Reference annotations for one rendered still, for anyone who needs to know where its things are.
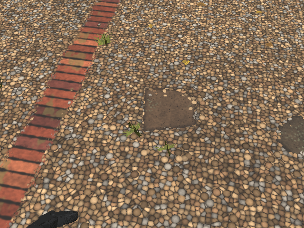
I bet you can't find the left robot hand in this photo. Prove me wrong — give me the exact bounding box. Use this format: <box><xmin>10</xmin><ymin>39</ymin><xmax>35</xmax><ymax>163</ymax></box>
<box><xmin>27</xmin><ymin>210</ymin><xmax>79</xmax><ymax>228</ymax></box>

